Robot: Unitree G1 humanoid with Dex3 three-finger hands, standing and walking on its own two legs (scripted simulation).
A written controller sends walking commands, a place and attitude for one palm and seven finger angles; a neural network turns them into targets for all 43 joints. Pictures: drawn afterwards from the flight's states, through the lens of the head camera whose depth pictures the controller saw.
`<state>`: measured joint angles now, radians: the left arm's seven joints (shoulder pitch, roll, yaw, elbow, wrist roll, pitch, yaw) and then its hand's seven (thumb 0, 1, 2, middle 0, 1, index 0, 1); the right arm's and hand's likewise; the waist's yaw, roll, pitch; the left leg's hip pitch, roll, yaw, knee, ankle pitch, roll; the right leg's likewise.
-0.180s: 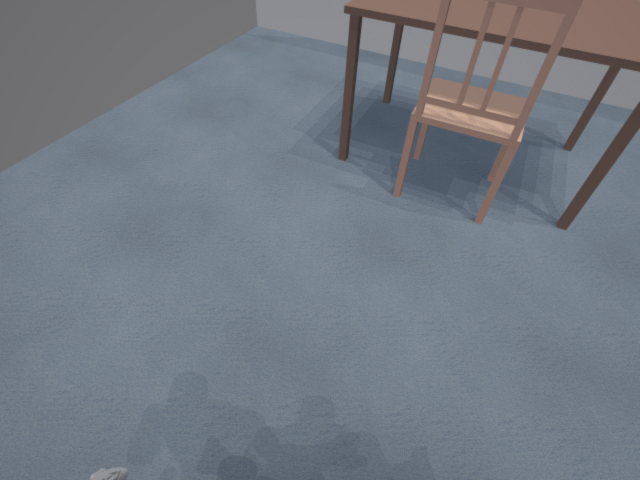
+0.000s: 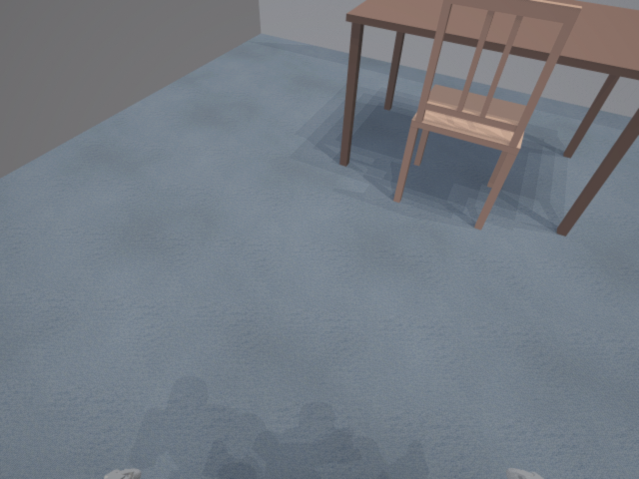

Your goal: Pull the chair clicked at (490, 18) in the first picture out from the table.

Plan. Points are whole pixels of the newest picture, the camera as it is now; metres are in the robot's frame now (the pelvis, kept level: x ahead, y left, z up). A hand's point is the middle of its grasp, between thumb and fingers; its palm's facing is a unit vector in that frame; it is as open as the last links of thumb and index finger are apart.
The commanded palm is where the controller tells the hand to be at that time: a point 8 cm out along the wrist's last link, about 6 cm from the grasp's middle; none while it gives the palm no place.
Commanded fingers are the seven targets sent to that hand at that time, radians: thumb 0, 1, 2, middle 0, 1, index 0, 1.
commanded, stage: stand and wait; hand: left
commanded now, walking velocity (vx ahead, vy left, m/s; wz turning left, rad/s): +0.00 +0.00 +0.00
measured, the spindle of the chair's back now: (474, 64) +1.46 -0.47 -0.07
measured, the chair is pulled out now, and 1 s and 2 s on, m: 0.00 0.00 0.00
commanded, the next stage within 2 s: look at it before walking up in 0.76 s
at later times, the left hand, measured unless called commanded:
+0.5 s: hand out of the picture +0.06 +0.23 -0.15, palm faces -0.04 -0.94 -0.33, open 7.4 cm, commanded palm none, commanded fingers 0.00 0.90 0.90 -0.20 -0.30 -0.20 -0.30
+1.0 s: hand out of the picture +0.07 +0.23 -0.15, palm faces -0.05 -0.95 -0.32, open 7.4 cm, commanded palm none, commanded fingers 0.00 0.90 0.90 -0.20 -0.30 -0.20 -0.30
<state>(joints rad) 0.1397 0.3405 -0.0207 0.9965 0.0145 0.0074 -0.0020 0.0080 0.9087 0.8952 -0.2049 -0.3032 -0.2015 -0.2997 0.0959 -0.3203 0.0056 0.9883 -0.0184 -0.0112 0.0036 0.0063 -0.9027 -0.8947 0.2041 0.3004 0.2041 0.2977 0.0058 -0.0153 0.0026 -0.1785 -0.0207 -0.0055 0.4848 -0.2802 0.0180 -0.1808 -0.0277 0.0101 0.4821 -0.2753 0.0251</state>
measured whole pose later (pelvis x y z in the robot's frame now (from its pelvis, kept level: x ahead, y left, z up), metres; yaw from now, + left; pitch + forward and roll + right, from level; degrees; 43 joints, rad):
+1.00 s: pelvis -0.01 -0.02 +0.01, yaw +0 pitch -1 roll +0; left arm 0.14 0.34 -0.02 1.08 0.01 0.00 0.00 0.01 0.91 0.90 -0.21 -0.30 -0.20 -0.30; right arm 0.12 -0.33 0.00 1.11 -0.01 -0.01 0.00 0.01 -0.90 -0.89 0.20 0.30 0.20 0.30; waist 0.00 -0.01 0.03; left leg -0.15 0.01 -0.01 0.39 -0.22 -0.01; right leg -0.16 0.00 0.01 0.39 -0.21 0.00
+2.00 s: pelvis +0.10 -0.07 +0.00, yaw -14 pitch +0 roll +0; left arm 0.40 0.18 0.02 1.02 0.02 -0.05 -0.01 0.00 0.91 0.90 -0.20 -0.30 -0.20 -0.30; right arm 0.22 -0.23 -0.04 1.05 -0.03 0.00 0.01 0.01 -0.91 -0.89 0.20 0.30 0.20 0.30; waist 0.04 0.00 0.05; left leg -0.52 0.10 0.06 1.16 -0.34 -0.05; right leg -0.14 0.06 -0.02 0.47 -0.33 -0.08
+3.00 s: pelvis +0.50 -0.19 -0.02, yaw -40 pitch -1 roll -1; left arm 0.11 0.16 0.05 0.96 0.02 -0.04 -0.03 0.01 0.91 0.90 -0.20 -0.30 -0.20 -0.30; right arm 0.50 -0.09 -0.02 1.15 -0.01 -0.03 -0.01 0.01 -0.91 -0.89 0.20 0.30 0.20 0.30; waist -0.05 -0.01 0.09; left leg -0.18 0.15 0.21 1.12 -0.51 -0.04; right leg -0.39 0.02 -0.18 0.65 -0.26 -0.12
